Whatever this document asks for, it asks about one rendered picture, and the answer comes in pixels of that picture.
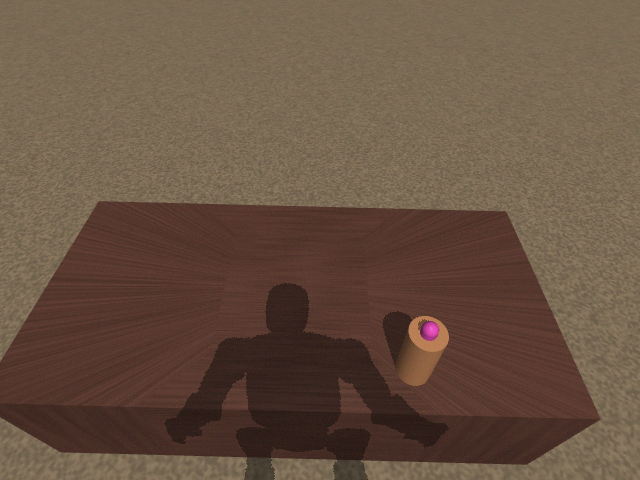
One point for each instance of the bottle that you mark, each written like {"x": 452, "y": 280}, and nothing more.
{"x": 424, "y": 343}

